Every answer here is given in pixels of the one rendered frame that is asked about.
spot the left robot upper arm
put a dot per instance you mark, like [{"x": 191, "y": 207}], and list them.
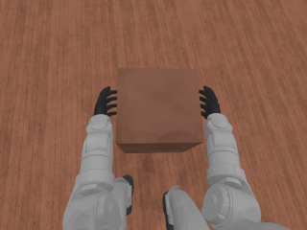
[{"x": 98, "y": 211}]

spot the robot right foot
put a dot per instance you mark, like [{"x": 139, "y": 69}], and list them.
[{"x": 168, "y": 226}]

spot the robot right forearm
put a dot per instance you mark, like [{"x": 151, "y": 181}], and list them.
[{"x": 222, "y": 155}]

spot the robot right hand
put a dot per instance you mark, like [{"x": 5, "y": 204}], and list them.
[{"x": 211, "y": 102}]

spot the robot right shin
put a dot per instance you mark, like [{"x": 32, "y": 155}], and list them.
[{"x": 170, "y": 218}]

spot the carton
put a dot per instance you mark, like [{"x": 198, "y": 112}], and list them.
[{"x": 158, "y": 110}]

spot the right robot upper arm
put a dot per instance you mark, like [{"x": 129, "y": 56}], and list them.
[{"x": 227, "y": 208}]

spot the robot left hand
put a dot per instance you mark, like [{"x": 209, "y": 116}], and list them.
[{"x": 101, "y": 106}]

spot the robot left forearm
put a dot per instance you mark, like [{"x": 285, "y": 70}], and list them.
[{"x": 97, "y": 157}]

